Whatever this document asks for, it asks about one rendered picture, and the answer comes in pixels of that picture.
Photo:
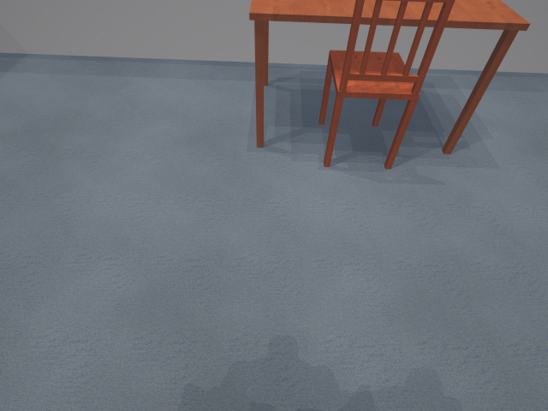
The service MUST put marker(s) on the chair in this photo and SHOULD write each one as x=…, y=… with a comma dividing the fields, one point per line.
x=383, y=75

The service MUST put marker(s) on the table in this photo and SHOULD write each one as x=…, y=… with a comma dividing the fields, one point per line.
x=474, y=14

